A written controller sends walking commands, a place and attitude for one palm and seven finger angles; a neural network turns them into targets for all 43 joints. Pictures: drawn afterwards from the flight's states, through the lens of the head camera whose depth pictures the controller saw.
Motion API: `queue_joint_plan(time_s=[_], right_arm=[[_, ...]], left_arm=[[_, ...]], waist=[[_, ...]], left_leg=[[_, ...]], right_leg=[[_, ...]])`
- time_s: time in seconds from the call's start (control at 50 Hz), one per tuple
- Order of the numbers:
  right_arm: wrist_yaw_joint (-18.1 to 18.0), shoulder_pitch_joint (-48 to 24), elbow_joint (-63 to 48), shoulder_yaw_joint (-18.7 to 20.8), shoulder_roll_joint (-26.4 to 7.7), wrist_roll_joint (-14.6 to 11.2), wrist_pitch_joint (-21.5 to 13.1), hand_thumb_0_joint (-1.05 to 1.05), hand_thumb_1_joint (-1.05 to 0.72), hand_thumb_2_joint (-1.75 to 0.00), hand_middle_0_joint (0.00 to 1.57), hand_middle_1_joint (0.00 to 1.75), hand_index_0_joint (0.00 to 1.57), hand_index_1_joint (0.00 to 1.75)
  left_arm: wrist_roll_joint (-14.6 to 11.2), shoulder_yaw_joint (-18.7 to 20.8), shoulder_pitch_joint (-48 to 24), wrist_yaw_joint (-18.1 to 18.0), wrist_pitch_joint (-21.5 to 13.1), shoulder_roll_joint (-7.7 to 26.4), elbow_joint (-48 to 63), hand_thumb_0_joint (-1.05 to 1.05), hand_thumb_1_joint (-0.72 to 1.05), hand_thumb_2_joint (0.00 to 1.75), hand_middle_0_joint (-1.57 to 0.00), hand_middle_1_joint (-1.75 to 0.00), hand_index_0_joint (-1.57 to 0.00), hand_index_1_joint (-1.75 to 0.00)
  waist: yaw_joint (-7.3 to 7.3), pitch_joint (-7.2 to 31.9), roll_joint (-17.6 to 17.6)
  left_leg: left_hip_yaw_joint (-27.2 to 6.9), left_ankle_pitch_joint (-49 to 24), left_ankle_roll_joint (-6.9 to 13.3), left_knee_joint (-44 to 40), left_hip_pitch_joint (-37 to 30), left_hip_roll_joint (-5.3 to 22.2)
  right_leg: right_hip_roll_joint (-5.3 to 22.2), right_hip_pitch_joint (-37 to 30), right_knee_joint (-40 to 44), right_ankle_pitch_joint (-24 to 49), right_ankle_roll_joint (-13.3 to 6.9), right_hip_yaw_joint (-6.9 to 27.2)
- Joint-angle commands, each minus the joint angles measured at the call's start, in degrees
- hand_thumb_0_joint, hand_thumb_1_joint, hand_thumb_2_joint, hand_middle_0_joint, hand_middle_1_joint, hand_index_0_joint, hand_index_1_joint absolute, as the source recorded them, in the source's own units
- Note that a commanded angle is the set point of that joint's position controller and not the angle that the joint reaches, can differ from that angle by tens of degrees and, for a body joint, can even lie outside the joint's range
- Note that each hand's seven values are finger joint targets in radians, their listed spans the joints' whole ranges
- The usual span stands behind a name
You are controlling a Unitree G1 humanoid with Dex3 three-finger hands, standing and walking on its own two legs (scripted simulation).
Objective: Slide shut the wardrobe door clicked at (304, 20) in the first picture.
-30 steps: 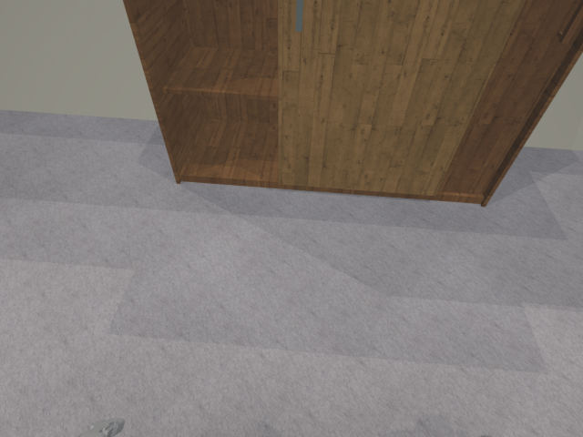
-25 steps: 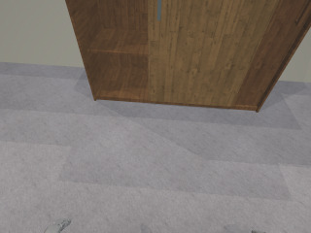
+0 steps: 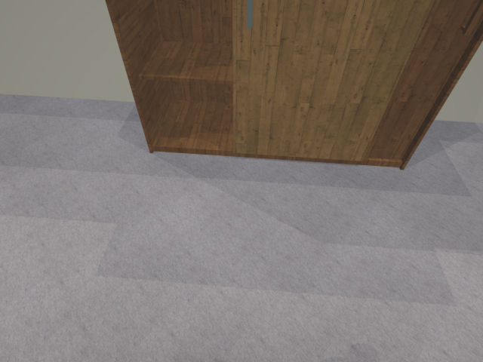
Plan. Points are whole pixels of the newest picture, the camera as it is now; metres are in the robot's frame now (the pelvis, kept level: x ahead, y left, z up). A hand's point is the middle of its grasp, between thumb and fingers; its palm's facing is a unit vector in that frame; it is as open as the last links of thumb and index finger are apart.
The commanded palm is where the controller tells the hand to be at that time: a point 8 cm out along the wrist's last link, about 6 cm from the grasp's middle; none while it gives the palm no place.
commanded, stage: stand and wait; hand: right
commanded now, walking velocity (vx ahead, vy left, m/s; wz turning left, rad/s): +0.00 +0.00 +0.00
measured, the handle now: out of the picture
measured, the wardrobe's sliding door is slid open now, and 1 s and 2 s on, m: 0.51 0.51 0.51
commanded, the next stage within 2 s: look at it before walking up in 0.36 s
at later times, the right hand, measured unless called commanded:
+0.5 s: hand out of the picture +0.07 -0.25 -0.15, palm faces -0.04 +0.94 -0.33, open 7.4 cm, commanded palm none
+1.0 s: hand out of the picture +0.07 -0.25 -0.15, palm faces -0.04 +0.94 -0.34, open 7.4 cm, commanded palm none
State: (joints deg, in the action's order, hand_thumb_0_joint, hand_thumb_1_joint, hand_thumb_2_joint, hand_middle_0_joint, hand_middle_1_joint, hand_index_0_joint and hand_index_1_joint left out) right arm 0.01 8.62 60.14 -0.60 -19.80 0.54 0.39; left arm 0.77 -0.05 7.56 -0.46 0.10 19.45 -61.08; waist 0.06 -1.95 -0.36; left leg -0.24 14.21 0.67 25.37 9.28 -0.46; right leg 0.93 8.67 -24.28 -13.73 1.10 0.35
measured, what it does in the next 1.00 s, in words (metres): stands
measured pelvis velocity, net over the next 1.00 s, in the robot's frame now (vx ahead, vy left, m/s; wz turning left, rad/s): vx -0.01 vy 0.00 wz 0.01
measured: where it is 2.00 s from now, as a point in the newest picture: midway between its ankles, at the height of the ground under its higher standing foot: (237, 357)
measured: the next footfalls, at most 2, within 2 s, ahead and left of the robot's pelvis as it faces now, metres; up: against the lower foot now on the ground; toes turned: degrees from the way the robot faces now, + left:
right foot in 1.82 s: +0.40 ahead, -0.05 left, +0.00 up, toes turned +8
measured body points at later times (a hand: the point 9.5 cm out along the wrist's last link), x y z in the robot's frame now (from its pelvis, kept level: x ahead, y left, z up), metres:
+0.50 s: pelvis -0.01 +0.00 +0.00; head -0.01 +0.00 +0.45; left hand +0.05 +0.29 -0.13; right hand +0.07 -0.30 -0.13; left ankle +0.00 +0.11 -0.74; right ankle -0.01 -0.13 -0.74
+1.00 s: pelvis -0.01 +0.00 +0.00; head +0.00 +0.00 +0.45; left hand +0.07 +0.29 -0.13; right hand +0.07 -0.30 -0.13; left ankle +0.00 +0.11 -0.74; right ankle -0.01 -0.13 -0.74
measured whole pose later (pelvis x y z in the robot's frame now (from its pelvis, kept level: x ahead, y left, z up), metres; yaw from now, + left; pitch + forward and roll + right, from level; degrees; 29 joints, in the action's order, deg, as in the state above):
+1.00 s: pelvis -0.01 +0.00 +0.00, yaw +0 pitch -2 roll +0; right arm 0.0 8.0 61.9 -0.8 -19.6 0.7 -0.3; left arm 0.5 -0.2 6.6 -0.1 -0.4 19.1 -63.4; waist 0.0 -1.8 -0.3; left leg -0.8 11.8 0.3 22.1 8.6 -0.4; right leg 0.9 7.9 -21.2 -11.6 0.9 -0.2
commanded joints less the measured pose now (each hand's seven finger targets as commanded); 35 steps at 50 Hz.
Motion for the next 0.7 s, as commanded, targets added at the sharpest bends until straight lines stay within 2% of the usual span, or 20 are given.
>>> queue_joint_plan(time_s=[0.0, 0.12, 0.2, 0.28, 0.38, 0.68], right_arm=[[-0.7, -3.5, -3.8, 2.7, -11.6, -0.1, -1.7, 0.00, -0.90, -0.90, 0.20, 0.30, 0.20, 0.30], [-0.7, -3.8, -3.1, 2.6, -11.7, 0.0, -1.6, 0.00, -0.90, -0.90, 0.20, 0.30, 0.20, 0.30], [-0.7, -3.6, -2.8, 2.6, -11.8, 0.0, -1.7, 0.00, -0.90, -0.90, 0.20, 0.30, 0.20, 0.30], [-0.6, -3.7, -2.8, 2.5, -11.6, 0.0, -1.7, 0.00, -0.90, -0.90, 0.20, 0.30, 0.20, 0.30], [-0.6, -3.6, -2.6, 2.5, -11.4, 0.1, -1.7, 0.00, -0.90, -0.90, 0.20, 0.30, 0.20, 0.30], [-0.8, -2.9, -2.1, 2.4, -11.4, 0.0, -2.0, 0.00, -0.90, -0.90, 0.20, 0.30, 0.20, 0.30]], left_arm=[[-0.1, 2.1, -3.6, -0.5, -1.7, 11.3, 3.8, 0.00, 0.90, 0.90, -0.20, -0.30, -0.20, -0.30], [-0.1, 1.9, -3.2, -0.3, -1.7, 11.4, 2.8, 0.00, 0.90, 0.90, -0.20, -0.30, -0.20, -0.30], [-0.2, 2.0, -2.8, -0.2, -1.7, 11.4, 2.4, 0.00, 0.90, 0.90, -0.20, -0.30, -0.20, -0.30], [-0.2, 2.0, -3.0, -0.2, -1.7, 11.3, 2.1, 0.00, 0.90, 0.90, -0.20, -0.30, -0.20, -0.30], [-0.2, 2.0, -2.6, -0.1, -1.8, 11.4, 1.9, 0.00, 0.90, 0.90, -0.20, -0.30, -0.20, -0.30], [-0.3, 1.9, -2.8, -0.2, -1.8, 11.3, 1.3, 0.00, 0.90, 0.90, -0.20, -0.30, -0.20, -0.30]], waist=[[-0.11, 4.2, 0.1], [-0.11, 2.4, 0.2], [-0.02, 3.2, -0.3], [-0.12, 2.1, 0.0], [-0.11, 2.6, -0.2], [-0.09, 3.7, 0.2]], left_leg=[[-6.4, -9.2, 1.7, -5.3, -0.6, 7.0], [-6.8, -5.5, 1.5, -6.5, 0.5, 6.8], [-7.1, -4.6, 1.6, -7.0, 0.4, 7.0], [-7.1, -3.1, 1.5, -7.5, 1.4, 6.8], [-7.0, -2.6, 1.3, -7.4, 1.1, 6.6], [-6.7, -8.9, 1.4, -7.0, -0.2, 7.0]], right_leg=[[5.5, -0.7, 4.0, 9.1, -2.7, 4.6], [5.5, 0.2, 5.3, 6.4, -2.6, 4.8], [5.5, -0.2, 5.3, 6.4, -2.6, 5.0], [5.5, 0.1, 5.7, 5.3, -2.6, 5.1], [5.6, 0.4, 6.1, 5.0, -2.6, 5.3], [5.9, -1.3, 5.6, 9.1, -2.5, 5.0]])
